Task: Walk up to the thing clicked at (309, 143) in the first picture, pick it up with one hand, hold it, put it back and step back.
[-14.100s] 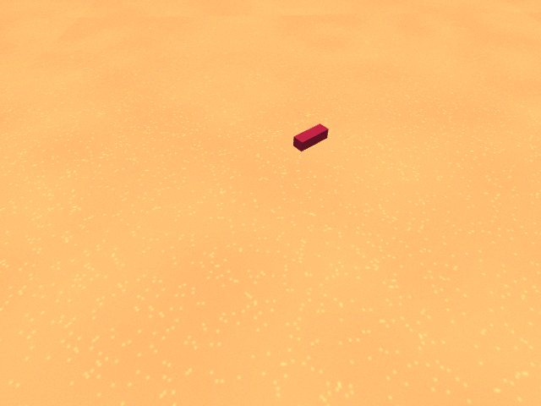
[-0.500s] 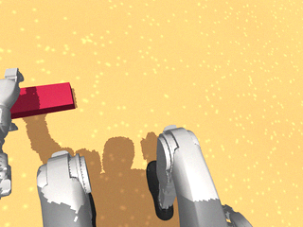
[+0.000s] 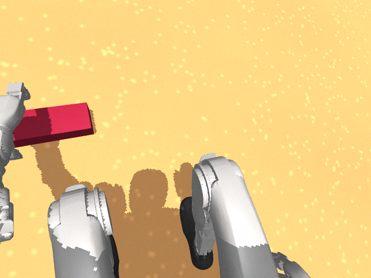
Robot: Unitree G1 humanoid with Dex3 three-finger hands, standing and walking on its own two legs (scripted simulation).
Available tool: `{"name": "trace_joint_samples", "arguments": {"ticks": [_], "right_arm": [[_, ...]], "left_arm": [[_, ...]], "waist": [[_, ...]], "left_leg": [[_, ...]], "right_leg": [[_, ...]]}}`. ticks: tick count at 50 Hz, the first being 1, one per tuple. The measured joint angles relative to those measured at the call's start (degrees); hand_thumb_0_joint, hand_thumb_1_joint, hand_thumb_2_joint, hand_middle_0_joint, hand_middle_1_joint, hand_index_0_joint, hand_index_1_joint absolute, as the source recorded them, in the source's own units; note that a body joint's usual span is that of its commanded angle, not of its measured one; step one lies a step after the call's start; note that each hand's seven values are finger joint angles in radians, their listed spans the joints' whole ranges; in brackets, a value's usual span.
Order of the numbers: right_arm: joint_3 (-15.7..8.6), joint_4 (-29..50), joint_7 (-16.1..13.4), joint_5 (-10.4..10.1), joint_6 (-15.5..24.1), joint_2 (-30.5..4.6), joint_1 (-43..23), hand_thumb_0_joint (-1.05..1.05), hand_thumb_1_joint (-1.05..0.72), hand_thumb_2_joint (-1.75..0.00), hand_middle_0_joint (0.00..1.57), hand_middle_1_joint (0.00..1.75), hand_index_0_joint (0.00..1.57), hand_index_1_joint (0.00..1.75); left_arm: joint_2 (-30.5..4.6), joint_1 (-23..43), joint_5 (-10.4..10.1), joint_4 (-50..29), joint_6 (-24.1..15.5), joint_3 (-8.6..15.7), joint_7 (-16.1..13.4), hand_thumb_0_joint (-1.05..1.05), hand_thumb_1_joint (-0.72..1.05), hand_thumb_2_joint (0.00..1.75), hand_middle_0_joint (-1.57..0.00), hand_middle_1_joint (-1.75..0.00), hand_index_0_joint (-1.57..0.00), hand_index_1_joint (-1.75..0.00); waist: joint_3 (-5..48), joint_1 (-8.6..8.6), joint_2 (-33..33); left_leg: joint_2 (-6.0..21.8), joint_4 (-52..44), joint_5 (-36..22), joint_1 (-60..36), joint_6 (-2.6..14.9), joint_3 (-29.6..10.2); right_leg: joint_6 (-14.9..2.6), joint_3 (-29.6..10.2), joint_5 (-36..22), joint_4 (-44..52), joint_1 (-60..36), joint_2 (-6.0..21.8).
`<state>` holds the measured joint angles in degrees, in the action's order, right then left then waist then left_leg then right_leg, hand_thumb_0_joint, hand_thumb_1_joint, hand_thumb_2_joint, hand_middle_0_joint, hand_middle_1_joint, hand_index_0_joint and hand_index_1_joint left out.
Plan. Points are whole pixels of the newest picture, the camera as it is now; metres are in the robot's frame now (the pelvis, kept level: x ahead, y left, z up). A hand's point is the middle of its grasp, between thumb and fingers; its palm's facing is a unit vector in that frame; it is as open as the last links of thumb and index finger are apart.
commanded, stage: rise first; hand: left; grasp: from above
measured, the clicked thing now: (47, 125) +0.50 +0.24 -0.30
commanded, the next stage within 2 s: approach in 0.66 s
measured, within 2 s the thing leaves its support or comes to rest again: neither
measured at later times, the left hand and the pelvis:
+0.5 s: hand (9, 129) +0.46 +0.28 -0.17, palm faces -0.47 -0.05 -0.88, open 14.2 cm; pelvis +0.00 +0.00 +0.00, yaw +0 degrees
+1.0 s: hand (24, 120) +0.48 +0.26 -0.17, palm faces -0.44 -0.03 -0.90, open 13.9 cm; pelvis +0.00 +0.00 +0.00, yaw +0 degrees
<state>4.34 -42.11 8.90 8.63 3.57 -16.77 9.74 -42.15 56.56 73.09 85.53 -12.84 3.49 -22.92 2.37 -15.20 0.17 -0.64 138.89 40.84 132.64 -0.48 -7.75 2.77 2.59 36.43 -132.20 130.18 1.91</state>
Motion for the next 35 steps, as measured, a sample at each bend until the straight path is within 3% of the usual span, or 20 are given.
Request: {"name": "trace_joint_samples", "arguments": {"ticks": [8, 23, 35], "right_arm": [[0.09, 0.15, -0.21, 0.15, 0.11, -0.07, -0.19, 0.0, -0.91, -0.9, 0.2, 0.3, 0.2, 0.3], [0.54, 0.01, -0.28, 0.04, 0.35, 0.39, 0.2, 0.0, -0.91, -0.9, 0.2, 0.3, 0.2, 0.3], [0.46, 0.07, 0.11, 0.12, 0.32, 0.29, 0.75, 0.0, -0.91, -0.89, 0.2, 0.3, 0.2, 0.3]], "left_arm": [[-0.19, -0.01, 1.31, 0.01, -0.69, 0.26, -1.05, 0.0, -0.55, 1.05, -0.08, -1.01, -0.07, -1.02], [-0.75, 1.11, 0.35, 0.91, 0.44, -0.35, -0.21, 0.0, -0.55, 1.05, -0.08, -1.01, -0.08, -1.02], [-0.3, -0.41, 1.41, -0.1, -0.6, 0.68, -1.15, 0.0, -0.55, 1.05, -0.09, -1.01, -0.08, -1.02]], "waist": [[0.22, -0.25, 0.3], [0.03, -0.59, 0.14], [0.07, -0.54, 0.12]], "left_leg": [[-0.13, 0.12, -0.35, 0.23, 0.05, 0.0], [-0.2, -0.07, -0.53, 0.52, 0.27, 0.22], [-0.21, 0.22, -0.3, 0.41, 0.15, 0.09]], "right_leg": [[-0.12, 0.0, -0.23, -0.07, 0.07, 0.06], [0.0, -0.16, -0.3, 0.14, 0.23, 0.08], [0.05, -0.1, -0.16, -0.16, 0.21, 0.03]]}}
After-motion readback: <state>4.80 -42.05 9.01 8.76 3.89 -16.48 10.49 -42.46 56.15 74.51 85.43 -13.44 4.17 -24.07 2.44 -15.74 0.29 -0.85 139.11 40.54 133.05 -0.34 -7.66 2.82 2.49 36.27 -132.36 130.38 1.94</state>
